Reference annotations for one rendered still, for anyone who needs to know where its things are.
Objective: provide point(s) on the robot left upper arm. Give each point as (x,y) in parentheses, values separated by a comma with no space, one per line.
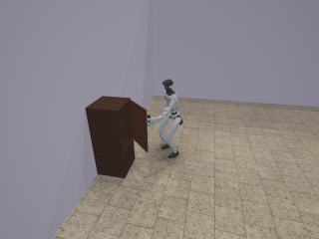
(173,100)

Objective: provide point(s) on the cupboard door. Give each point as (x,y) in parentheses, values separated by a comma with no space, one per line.
(140,125)

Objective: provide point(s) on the left robot hand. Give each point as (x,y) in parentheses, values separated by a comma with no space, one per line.
(152,121)

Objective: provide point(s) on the robot left shin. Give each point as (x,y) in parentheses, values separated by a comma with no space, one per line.
(171,144)

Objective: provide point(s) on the robot left thigh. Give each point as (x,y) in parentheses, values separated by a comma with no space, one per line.
(173,128)

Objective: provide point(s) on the left robot forearm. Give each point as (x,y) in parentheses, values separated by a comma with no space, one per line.
(163,115)

